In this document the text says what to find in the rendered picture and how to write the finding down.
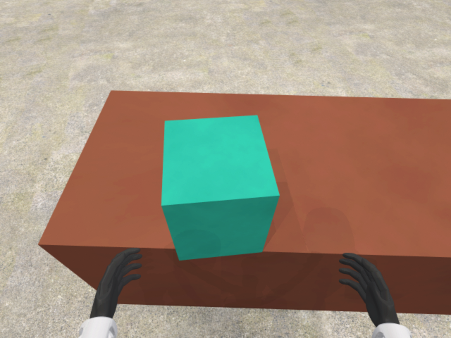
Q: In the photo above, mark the left robot forearm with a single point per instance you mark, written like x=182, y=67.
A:
x=98, y=327

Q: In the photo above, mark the robot right hand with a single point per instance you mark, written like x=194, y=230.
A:
x=371, y=288

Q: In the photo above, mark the robot left hand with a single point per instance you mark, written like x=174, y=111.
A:
x=112, y=282

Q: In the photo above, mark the carton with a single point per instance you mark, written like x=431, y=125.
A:
x=219, y=193

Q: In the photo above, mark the pedestal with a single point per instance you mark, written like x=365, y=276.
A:
x=363, y=175

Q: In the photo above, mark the right robot forearm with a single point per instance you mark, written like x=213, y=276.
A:
x=391, y=330

